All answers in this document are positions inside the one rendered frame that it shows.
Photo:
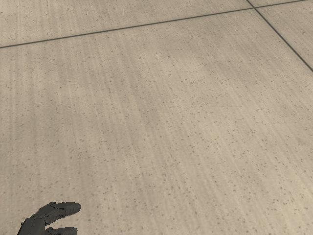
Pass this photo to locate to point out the left robot hand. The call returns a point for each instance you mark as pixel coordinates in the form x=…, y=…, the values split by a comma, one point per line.
x=35, y=225

